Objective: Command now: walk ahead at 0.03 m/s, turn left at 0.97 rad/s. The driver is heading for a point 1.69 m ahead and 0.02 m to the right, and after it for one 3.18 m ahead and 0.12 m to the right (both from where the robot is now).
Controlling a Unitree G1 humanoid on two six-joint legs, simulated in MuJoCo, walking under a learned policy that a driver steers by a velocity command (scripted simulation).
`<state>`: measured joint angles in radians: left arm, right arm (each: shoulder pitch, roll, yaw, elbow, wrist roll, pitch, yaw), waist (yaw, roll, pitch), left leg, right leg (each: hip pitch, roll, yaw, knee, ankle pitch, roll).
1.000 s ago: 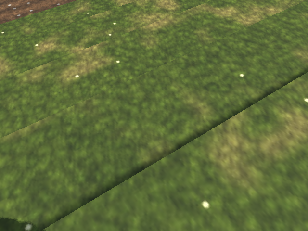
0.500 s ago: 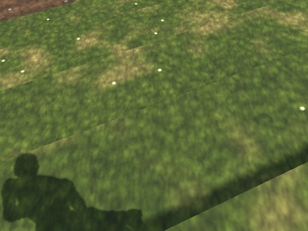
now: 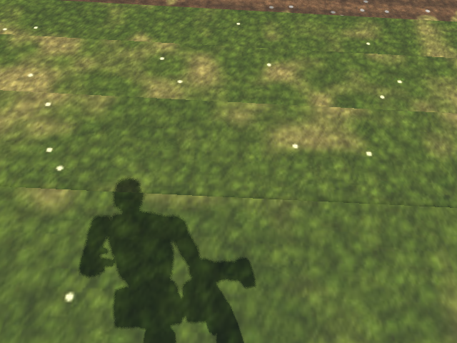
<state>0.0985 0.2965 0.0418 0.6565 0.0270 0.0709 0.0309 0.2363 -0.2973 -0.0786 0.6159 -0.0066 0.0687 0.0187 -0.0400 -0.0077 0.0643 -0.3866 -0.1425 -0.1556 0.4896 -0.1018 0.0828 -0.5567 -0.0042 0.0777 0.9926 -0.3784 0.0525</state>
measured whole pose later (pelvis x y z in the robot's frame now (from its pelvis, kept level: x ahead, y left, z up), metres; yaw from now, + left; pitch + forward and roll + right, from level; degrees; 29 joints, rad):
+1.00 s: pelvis +0.01 -0.06 +0.01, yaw +14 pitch +0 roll +2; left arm 0.26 0.32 0.07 0.73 0.01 0.06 -0.07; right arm 0.25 -0.29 -0.04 0.79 -0.03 -0.02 -0.03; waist 0.00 0.00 -0.01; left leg -0.05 -0.01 0.09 0.33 -0.29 0.01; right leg -0.51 -0.02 0.00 0.91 -0.30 -0.03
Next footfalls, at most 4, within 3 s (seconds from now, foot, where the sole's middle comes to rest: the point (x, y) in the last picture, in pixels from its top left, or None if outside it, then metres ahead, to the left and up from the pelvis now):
0.22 right None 0.10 -0.12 -0.77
0.68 left None -0.04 0.05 -0.77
1.16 right None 0.18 -0.17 -0.77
1.74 left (244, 287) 0.68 -0.09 -0.96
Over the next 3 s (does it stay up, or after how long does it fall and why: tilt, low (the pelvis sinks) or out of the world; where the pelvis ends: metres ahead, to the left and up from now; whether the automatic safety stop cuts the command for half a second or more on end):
stays up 1.72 -0.05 -0.38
